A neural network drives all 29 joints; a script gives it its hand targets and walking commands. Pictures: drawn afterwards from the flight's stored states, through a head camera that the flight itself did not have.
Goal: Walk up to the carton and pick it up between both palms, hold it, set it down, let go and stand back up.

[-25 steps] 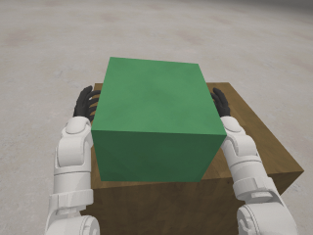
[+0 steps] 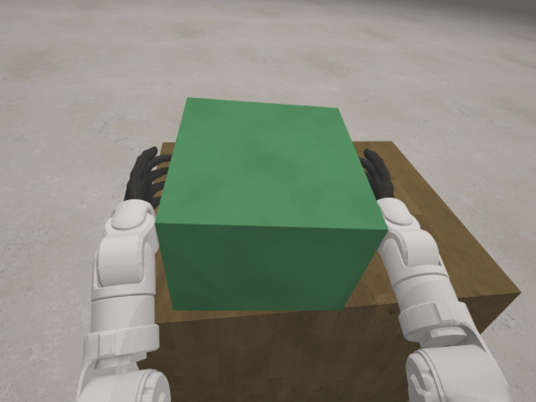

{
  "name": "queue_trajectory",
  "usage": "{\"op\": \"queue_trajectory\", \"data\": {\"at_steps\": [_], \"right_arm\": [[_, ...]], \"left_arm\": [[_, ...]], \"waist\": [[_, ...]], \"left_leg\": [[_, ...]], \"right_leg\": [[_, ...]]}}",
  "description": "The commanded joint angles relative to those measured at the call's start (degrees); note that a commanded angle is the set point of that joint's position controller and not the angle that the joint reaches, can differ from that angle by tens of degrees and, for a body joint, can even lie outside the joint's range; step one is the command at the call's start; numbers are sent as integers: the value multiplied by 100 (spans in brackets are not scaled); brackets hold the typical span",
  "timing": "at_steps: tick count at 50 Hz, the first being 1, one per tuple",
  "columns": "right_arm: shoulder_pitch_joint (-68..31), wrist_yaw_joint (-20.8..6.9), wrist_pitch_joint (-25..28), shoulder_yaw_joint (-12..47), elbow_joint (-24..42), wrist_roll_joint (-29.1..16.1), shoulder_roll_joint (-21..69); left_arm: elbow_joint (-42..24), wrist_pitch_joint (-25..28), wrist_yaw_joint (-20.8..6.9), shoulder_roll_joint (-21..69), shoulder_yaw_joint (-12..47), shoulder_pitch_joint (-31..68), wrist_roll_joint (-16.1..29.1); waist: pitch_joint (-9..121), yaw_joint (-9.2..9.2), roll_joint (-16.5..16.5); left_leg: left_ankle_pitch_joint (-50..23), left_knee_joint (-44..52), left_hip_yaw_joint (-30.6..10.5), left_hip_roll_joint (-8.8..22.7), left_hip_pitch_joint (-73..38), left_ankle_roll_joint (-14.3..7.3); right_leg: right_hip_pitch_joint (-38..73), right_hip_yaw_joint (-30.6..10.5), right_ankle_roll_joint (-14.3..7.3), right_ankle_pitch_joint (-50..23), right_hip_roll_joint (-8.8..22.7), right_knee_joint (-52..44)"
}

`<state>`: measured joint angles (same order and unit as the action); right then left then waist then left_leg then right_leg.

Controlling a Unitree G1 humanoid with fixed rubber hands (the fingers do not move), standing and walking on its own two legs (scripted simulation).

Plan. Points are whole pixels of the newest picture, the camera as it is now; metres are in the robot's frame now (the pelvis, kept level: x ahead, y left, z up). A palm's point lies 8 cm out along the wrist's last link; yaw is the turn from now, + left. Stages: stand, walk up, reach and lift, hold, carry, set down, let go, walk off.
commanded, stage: hold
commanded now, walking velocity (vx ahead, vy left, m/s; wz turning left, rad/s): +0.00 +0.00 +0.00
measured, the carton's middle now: (262, 200) +0.38 +0.01 +0.15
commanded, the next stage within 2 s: none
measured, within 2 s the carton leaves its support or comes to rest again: neither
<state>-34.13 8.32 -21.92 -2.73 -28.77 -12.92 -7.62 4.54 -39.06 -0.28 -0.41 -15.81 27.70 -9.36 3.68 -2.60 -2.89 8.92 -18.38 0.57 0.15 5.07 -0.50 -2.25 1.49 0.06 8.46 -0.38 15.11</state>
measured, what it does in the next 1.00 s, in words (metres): stands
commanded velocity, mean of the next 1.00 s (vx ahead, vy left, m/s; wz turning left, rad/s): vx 0.00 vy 0.00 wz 0.00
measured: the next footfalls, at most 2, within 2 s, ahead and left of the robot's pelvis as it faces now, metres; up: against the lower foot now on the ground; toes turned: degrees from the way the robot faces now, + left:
none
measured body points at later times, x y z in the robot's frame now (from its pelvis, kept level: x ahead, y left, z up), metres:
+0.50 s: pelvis +0.00 +0.00 +0.00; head -0.05 +0.03 +0.45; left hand +0.36 +0.18 +0.18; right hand +0.37 -0.17 +0.17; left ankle +0.02 +0.11 -0.75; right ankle +0.00 -0.12 -0.75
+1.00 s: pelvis +0.00 +0.00 +0.00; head -0.05 +0.03 +0.45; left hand +0.36 +0.18 +0.18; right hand +0.37 -0.17 +0.18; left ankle +0.02 +0.11 -0.75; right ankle +0.00 -0.12 -0.75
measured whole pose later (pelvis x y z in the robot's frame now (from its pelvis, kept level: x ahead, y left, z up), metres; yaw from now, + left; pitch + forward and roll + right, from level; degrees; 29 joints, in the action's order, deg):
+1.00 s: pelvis +0.00 +0.00 +0.00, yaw +0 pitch -4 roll -1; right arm -34.9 8.2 -21.7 -3.1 -29.4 -12.6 -7.8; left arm 5.9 -38.9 -0.1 -0.7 -15.8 29.2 -9.2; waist 3.9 -2.2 -2.7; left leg 8.7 -18.2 0.8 0.2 5.4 -0.6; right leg -2.9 1.2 0.1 8.3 -0.4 15.2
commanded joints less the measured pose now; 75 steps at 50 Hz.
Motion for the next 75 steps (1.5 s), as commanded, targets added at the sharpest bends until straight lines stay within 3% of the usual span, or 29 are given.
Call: {"op": "queue_trajectory", "data": {"at_steps": [1, 10, 14, 19, 21, 25, 32, 35, 36, 39, 41, 44, 45, 54, 63, 65, 67, 75], "right_arm": [[-4726, -610, 407, 2370, 2384, -513, 3481], [-4808, -655, 465, 2393, 2427, -506, 3496], [-4821, -664, 440, 2264, 2109, -445, 3492], [-4722, -631, 433, 2365, 2241, -496, 3511], [-4738, -608, 417, 2372, 2256, -509, 3517], [-4623, -570, 420, 2441, 2368, -521, 3533], [-4587, -596, 427, 2426, 2475, -535, 3486], [-4603, -632, 383, 2316, 2293, -448, 3431], [-4645, -653, 412, 2330, 2286, -486, 3458], [-4717, -658, 432, 2361, 2363, -515, 3436], [-4737, -663, 390, 2236, 2162, -422, 3418], [-4858, -691, 473, 2304, 2310, -458, 3480], [-4905, -684, 457, 2333, 2288, -490, 3471], [-4656, -609, 415, 2380, 2295, -542, 3465], [-4690, -633, 393, 2302, 2335, -488, 3462], [-4767, -662, 391, 2297, 2221, -497, 3493], [-4771, -674, 402, 2248, 2145, -443, 3508], [-4779, -606, 428, 2390, 2340, -512, 3504]], "left_arm": [[-1027, 383, -743, 3005, 3221, 4201, 814], [-987, 411, -723, 3036, 3231, 4211, 835], [-700, 382, -745, 2976, 3055, 4284, 730], [-841, 396, -735, 3003, 3139, 4216, 805], [-820, 399, -757, 2978, 3099, 4230, 787], [-993, 415, -773, 3018, 3172, 4105, 786], [-1177, 421, -745, 3094, 3388, 4154, 854], [-977, 391, -756, 2982, 3238, 4195, 809], [-1087, 404, -738, 3059, 3288, 4214, 795], [-1052, 399, -697, 3037, 3271, 4192, 824], [-772, 371, -728, 2924, 3100, 4253, 737], [-819, 391, -709, 3031, 3176, 4206, 804], [-808, 390, -693, 3010, 3140, 4240, 777], [-955, 368, -761, 3034, 3193, 4167, 818], [-990, 385, -746, 3002, 3223, 4222, 802], [-909, 384, -735, 3016, 3190, 4265, 760], [-833, 397, -736, 2969, 3136, 4358, 775], [-745, 404, -743, 2997, 3078, 4138, 782]], "waist": [[2136, -9, 363], [2247, 16, 344], [2008, 58, 305], [2232, 12, 293], [2119, -2, 252], [2211, -24, 299], [2229, -132, 525], [1990, -109, 376], [2104, -50, 496], [2152, 3, 432], [1841, -17, 331], [2183, 7, 319], [2249, 92, 332], [2252, -44, 395], [2041, -91, 405], [1969, 4, 397], [1956, -36, 370], [2168, 30, 221]], "left_leg": [[-1548, 29, -67, -217, -1065, 221], [-1533, 34, -63, -208, -1065, 203], [-1230, 106, -28, -213, -934, 164], [-1691, -12, -58, -214, -1122, 223], [-1487, 25, -58, -253, -1034, 184], [-1702, -16, -43, -257, -1093, 219], [-1824, -43, -87, -216, -1155, 324], [-1393, 100, -73, -199, -992, 237], [-1486, 76, -52, -194, -1054, 262], [-1609, 30, -69, -183, -1087, 259], [-1176, 141, -56, -209, -911, 175], [-1358, 90, -55, -194, -1045, 171], [-1454, 46, -52, -182, -1091, 181], [-1706, -22, -64, -218, -1131, 246], [-1469, 56, -77, -206, -995, 248], [-1365, 72, -64, -207, -978, 228], [-1210, 108, -42, -228, -925, 192], [-1476, 36, -41, -251, -1006, 169]], "right_leg": [[126, 39, 189, -1131, -255, -84], [139, 33, 179, -1140, -253, -73], [76, 38, 201, -866, -242, -129], [161, 49, 240, -1350, -261, -76], [176, 15, 250, -1305, -228, -91], [293, 31, 239, -1574, -239, -47], [170, 61, 215, -1422, -259, -66], [94, 32, 197, -976, -240, -132], [87, 64, 173, -1027, -250, -115], [73, 36, 162, -1090, -251, -104], [-3, -6, 186, -758, -226, -169], [39, 54, 164, -926, -252, -106], [39, 46, 172, -976, -253, -95], [193, 34, 211, -1397, -248, -65], [104, 22, 200, -1097, -234, -109], [78, 40, 190, -930, -234, -126], [24, 42, 189, -821, -225, -126], [178, 34, 250, -1279, -236, -100]]}}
